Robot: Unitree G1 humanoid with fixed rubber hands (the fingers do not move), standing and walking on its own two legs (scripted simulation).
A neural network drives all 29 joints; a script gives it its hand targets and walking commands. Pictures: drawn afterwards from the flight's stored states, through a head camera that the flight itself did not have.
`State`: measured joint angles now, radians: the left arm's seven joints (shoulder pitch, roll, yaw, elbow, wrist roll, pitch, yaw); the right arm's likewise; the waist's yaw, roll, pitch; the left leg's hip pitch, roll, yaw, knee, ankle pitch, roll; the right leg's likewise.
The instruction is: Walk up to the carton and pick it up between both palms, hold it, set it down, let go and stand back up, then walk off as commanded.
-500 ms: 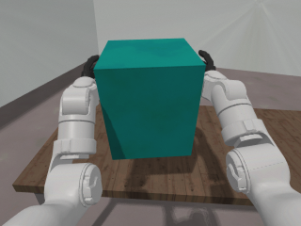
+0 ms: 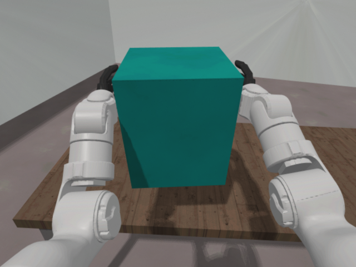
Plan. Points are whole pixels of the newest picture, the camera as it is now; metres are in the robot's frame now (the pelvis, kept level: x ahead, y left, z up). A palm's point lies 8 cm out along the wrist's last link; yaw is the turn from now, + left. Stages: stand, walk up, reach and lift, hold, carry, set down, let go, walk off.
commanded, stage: hold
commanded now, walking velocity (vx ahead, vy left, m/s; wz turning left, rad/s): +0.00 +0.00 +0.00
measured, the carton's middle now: (176, 115) +0.36 +0.00 +0.25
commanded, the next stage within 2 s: none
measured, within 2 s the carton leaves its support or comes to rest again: neither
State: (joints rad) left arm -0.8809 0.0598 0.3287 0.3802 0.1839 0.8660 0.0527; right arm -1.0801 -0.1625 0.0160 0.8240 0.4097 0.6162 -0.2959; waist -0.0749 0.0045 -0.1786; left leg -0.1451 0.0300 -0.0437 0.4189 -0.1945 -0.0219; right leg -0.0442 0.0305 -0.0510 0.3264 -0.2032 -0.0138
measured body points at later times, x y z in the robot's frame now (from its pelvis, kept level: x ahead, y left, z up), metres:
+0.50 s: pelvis -0.01 +0.00 +0.00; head -0.11 +0.02 +0.44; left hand +0.37 +0.15 +0.29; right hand +0.37 -0.14 +0.30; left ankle +0.03 +0.13 -0.74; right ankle -0.01 -0.11 -0.74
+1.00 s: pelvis +0.00 +0.00 +0.00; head -0.10 +0.01 +0.44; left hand +0.37 +0.16 +0.29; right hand +0.38 -0.14 +0.30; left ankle +0.03 +0.13 -0.74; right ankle -0.01 -0.11 -0.74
